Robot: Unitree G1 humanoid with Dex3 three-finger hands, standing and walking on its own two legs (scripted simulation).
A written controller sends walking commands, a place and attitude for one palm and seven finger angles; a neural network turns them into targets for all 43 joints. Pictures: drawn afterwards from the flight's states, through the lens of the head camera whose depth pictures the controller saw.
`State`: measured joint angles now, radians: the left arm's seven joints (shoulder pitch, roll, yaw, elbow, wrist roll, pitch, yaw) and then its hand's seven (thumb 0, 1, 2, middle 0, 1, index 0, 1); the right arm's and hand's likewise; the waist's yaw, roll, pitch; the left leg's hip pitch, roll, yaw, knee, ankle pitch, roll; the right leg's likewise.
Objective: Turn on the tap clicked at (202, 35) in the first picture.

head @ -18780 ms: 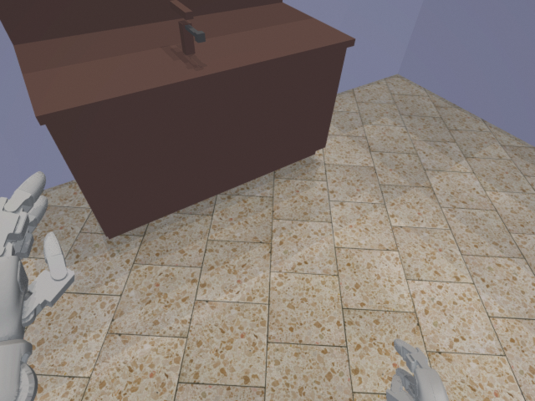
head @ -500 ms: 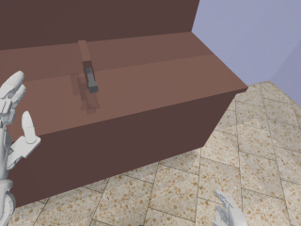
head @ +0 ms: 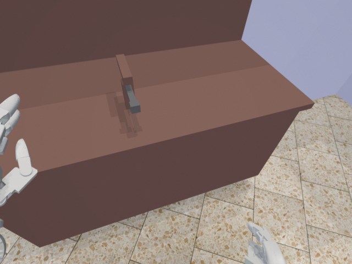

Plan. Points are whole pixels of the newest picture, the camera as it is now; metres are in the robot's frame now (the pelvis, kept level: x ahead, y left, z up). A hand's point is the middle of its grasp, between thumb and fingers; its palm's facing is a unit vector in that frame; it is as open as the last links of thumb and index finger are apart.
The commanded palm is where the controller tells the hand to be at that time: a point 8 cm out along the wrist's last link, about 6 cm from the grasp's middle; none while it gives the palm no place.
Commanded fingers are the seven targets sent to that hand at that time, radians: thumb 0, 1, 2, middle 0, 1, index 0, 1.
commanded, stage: come to a stop and stand still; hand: left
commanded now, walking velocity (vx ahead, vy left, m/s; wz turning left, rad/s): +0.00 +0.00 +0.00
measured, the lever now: (134, 106) +0.52 +0.18 +0.04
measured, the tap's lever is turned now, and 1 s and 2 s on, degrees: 0 0 0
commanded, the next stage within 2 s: look again from close up in 0.30 s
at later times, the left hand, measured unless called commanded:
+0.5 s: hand (28, 175) +0.21 +0.27 +0.16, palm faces +0.43 -0.81 -0.39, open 7.4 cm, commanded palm +0.16 +0.29 +0.18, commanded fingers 0.00 0.90 0.90 -0.20 -0.30 -0.20 -0.30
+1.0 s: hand (36, 180) +0.21 +0.26 +0.15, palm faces +0.43 -0.83 -0.36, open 7.4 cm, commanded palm +0.16 +0.29 +0.18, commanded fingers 0.00 0.90 0.90 -0.20 -0.30 -0.20 -0.30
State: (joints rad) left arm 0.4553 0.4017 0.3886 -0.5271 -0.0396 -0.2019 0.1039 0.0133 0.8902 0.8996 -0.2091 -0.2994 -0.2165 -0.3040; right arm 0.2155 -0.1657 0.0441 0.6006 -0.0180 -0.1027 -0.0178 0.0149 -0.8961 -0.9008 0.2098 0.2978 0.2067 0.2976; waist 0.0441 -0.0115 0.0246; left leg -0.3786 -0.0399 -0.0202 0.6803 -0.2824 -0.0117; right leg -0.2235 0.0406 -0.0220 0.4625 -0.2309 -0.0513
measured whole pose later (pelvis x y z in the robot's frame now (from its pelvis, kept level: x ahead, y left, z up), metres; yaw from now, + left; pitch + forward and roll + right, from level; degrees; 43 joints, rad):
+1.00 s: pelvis +0.00 +0.00 +0.01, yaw +1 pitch +0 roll +0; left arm 0.46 0.35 0.33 -0.40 -0.06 -0.14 0.13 0.02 0.89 0.90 -0.21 -0.30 -0.21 -0.30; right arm 0.24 -0.19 0.02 0.61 0.00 -0.07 -0.07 0.02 -0.90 -0.90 0.21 0.30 0.20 0.30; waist 0.02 -0.01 0.00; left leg -0.23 -0.02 -0.04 0.42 -0.20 0.01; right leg -0.21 0.03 -0.02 0.43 -0.27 -0.02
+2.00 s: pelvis +0.19 -0.14 -0.03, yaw +6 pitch -2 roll -1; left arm 0.40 0.38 0.37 -0.63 -0.06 -0.13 0.15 0.02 0.89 0.90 -0.21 -0.30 -0.21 -0.30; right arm 0.18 -0.22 -0.02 0.58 0.00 -0.05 -0.05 0.02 -0.90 -0.90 0.21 0.30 0.20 0.30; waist 0.00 -0.05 0.10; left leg -0.37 0.08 0.12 0.76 -0.32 0.02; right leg -0.40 -0.02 -0.11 0.84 -0.41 -0.02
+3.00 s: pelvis +0.21 -0.25 -0.01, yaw +10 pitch -4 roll +0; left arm 0.34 0.34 0.32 -0.41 0.02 -0.14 0.14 0.02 0.89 0.90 -0.21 -0.30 -0.21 -0.30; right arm 0.25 -0.14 0.05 0.63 0.00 -0.11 -0.05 0.02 -0.90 -0.90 0.21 0.30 0.21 0.30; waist 0.05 0.01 0.04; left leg -0.22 0.03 0.02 0.56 -0.27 0.00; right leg -0.28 0.02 -0.03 0.51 -0.16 -0.02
